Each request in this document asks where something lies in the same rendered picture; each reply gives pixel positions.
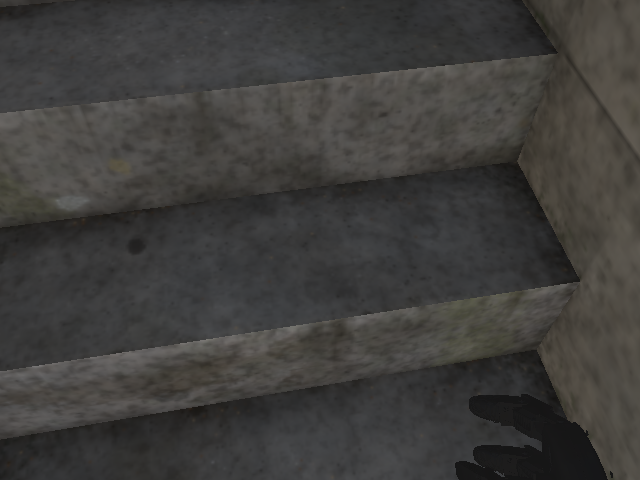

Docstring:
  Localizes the right robot hand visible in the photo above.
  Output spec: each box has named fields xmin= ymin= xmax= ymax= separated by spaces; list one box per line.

xmin=455 ymin=394 xmax=613 ymax=480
